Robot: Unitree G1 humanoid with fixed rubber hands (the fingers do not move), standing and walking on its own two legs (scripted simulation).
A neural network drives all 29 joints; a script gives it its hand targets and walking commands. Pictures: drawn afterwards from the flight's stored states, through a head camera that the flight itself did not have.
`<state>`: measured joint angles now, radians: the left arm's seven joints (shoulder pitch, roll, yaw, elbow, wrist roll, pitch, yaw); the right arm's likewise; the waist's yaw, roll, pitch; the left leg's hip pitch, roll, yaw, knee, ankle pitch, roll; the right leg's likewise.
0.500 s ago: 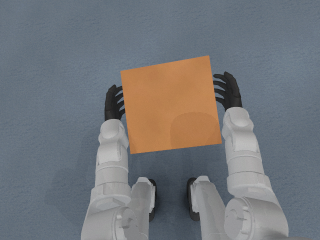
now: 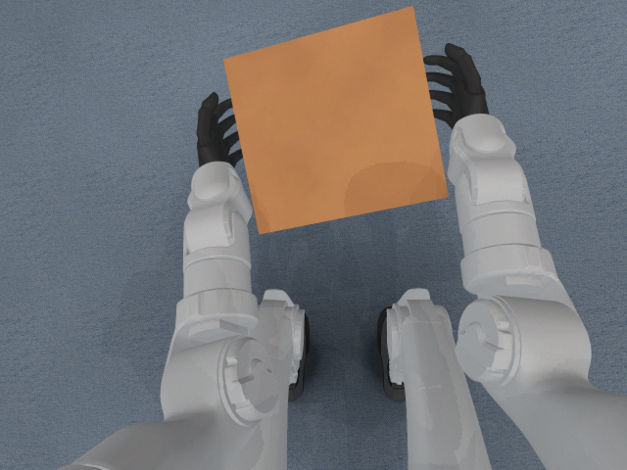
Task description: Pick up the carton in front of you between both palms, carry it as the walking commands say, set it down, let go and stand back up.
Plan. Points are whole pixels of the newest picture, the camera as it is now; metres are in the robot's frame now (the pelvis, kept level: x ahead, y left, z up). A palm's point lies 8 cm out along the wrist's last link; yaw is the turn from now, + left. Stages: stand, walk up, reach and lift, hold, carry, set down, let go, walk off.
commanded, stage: set down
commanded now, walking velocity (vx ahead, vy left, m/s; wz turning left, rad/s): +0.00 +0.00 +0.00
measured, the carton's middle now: (341, 145) +0.50 -0.01 -0.17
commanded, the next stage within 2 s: none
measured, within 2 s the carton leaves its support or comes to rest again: rests again in 1.30 s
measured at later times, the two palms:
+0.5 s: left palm (250, 176) +0.48 +0.14 -0.24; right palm (430, 128) +0.54 -0.14 -0.24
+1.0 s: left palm (256, 173) +0.50 +0.15 -0.30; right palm (420, 136) +0.55 -0.15 -0.32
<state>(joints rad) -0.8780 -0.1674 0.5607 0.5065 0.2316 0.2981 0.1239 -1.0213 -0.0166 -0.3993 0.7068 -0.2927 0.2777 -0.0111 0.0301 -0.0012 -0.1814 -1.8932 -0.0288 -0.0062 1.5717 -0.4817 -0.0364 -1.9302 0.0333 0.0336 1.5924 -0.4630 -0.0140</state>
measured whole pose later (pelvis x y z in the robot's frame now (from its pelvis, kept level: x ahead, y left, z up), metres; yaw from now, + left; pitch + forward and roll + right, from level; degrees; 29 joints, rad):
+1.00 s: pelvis -0.01 -0.01 -0.16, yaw +2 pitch +42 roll +6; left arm -1.26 -0.03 0.56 0.75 0.06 0.22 0.15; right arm -1.49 -0.35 -0.07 1.11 -0.08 0.24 -0.04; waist 0.09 0.04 0.20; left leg -2.25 -0.07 -0.01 2.12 -0.61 -0.09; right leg -2.33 0.05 0.04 2.16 -0.57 -0.03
